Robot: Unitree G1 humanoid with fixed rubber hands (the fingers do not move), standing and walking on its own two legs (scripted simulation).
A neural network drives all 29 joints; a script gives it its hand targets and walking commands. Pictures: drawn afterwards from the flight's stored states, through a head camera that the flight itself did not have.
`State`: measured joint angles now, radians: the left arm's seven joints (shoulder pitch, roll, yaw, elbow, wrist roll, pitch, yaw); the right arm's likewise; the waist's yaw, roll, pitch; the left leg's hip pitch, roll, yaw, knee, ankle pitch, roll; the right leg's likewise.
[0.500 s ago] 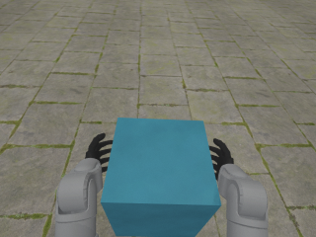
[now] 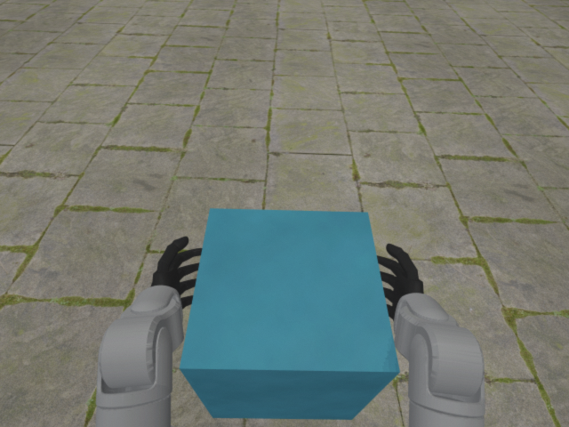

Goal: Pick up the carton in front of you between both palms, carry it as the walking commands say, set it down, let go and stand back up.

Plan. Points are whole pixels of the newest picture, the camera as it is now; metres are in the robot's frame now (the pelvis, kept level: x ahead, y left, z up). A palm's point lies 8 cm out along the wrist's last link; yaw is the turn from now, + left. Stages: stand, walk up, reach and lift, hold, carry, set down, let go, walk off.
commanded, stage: carry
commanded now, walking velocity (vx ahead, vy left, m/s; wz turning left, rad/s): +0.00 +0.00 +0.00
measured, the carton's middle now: (285, 321) +0.27 +0.00 +0.02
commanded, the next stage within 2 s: hold in 1.92 s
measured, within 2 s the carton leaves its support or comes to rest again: neither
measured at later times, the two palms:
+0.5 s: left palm (166, 262) +0.31 +0.17 +0.08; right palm (385, 272) +0.31 -0.13 +0.08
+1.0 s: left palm (161, 294) +0.28 +0.17 +0.07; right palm (388, 304) +0.27 -0.13 +0.07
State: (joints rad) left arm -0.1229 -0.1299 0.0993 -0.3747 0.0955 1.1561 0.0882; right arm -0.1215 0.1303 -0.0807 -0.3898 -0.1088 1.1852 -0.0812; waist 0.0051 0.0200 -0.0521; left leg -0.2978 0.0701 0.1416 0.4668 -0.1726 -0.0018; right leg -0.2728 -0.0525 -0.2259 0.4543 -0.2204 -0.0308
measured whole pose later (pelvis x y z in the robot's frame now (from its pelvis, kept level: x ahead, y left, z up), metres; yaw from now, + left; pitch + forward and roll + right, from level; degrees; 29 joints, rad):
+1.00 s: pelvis +0.02 +0.02 +0.00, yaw -1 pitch +2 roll +0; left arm -0.11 -0.13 0.10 -0.20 0.14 1.11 0.06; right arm -0.10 0.13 -0.09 -0.20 -0.13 1.12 -0.06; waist 0.00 0.00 -0.13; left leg -0.27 0.04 0.17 0.50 -0.27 0.03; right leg -0.26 -0.09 -0.20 0.50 -0.27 0.01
